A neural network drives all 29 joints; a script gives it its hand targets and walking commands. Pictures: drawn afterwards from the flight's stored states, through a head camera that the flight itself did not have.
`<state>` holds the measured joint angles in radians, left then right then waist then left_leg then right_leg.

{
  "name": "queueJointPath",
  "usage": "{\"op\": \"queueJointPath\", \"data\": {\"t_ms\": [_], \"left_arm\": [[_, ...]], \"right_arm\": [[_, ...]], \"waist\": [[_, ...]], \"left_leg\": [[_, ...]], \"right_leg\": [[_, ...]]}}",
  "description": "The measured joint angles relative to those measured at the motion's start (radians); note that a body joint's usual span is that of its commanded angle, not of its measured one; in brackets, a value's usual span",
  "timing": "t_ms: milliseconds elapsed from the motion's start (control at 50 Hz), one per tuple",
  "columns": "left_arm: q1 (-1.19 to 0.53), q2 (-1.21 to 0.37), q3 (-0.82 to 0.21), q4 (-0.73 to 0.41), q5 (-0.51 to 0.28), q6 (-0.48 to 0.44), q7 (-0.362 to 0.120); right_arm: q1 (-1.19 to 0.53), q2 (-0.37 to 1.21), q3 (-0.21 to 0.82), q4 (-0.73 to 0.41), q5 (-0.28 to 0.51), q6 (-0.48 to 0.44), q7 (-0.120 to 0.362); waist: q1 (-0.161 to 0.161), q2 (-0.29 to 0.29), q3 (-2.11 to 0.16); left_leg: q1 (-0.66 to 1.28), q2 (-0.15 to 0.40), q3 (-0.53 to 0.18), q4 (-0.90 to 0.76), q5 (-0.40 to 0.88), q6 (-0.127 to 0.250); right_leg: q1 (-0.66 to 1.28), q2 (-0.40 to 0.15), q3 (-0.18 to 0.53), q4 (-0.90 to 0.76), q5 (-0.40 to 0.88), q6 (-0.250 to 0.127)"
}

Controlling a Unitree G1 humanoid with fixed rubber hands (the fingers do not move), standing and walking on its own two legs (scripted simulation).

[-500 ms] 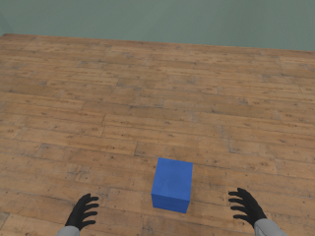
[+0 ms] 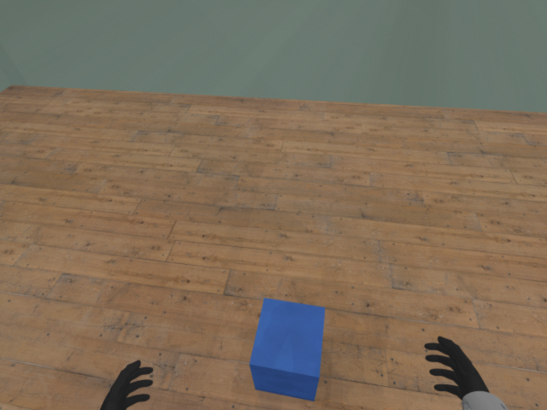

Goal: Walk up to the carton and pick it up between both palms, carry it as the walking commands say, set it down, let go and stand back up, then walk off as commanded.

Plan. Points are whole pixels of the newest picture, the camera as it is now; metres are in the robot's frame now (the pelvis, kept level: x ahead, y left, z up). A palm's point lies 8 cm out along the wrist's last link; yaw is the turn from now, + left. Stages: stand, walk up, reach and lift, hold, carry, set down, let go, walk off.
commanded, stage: stand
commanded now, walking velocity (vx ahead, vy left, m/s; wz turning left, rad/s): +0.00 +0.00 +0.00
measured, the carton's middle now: (289, 349) +0.43 -0.01 -0.64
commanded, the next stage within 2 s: walk off in 1.66 s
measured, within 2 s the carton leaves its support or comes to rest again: neither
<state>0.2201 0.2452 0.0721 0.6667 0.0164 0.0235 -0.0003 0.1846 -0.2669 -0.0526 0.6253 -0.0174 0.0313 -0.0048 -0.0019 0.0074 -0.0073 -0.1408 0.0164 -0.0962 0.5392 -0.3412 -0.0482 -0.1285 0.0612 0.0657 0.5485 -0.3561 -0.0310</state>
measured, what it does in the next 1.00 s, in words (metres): shifts its weight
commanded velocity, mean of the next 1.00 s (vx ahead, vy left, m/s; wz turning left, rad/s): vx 0.00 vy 0.00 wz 0.00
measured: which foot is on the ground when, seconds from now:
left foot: down 0.00-1.00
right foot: down 0.00-1.00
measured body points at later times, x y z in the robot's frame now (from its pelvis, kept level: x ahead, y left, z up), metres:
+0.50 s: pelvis -0.04 +0.01 +0.00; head -0.09 +0.00 +0.45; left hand +0.07 +0.29 -0.10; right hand +0.07 -0.28 -0.10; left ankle -0.03 +0.16 -0.73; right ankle -0.04 -0.10 -0.73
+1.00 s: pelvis -0.07 +0.01 +0.00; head -0.11 +0.01 +0.45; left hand -0.01 +0.30 -0.12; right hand +0.01 -0.28 -0.11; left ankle -0.03 +0.16 -0.73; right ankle -0.04 -0.10 -0.73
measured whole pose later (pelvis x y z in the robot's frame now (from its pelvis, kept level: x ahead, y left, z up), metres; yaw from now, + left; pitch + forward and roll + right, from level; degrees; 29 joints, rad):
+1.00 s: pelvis -0.07 +0.01 +0.00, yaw +1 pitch -4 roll +0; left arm 0.29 0.30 0.07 0.89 0.01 -0.02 0.00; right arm 0.29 -0.32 -0.06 0.88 -0.02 -0.03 -0.01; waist 0.01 0.01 -0.01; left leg -0.23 -0.01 -0.10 0.51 -0.21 -0.03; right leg -0.22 0.04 0.06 0.52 -0.23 -0.01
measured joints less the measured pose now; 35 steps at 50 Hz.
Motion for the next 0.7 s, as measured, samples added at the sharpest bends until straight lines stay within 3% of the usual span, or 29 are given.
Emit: {"op": "queueJointPath", "data": {"t_ms": [100, 340, 700], "left_arm": [[0.03, 0.035, 0.029, 0.047, 0.005, -0.024, 0.013], [0.03, 0.026, 0.013, 0.108, 0.012, -0.036, 0.017], [0.051, 0.039, 0.005, 0.166, 0.002, -0.039, 0.0]], "right_arm": [[0.038, -0.028, -0.024, 0.072, -0.008, -0.036, -0.018], [0.065, -0.02, -0.014, 0.142, -0.006, -0.051, -0.028], [0.129, -0.042, -0.007, 0.225, -0.006, -0.061, -0.013]], "waist": [[0.012, 0.007, -0.049], [0.006, 0.007, -0.027], [-0.002, 0.0, -0.025]], "left_leg": [[-0.002, -0.001, -0.003, 0.005, -0.011, 0.002], [-0.013, -0.011, -0.005, -0.018, 0.037, 0.006], [-0.061, -0.021, -0.002, -0.027, 0.109, 0.015]], "right_leg": [[0.001, -0.001, -0.004, 0.001, -0.011, -0.001], [-0.012, -0.012, -0.006, -0.014, 0.03, 0.008], [-0.061, -0.022, -0.002, -0.022, 0.101, 0.022]]}}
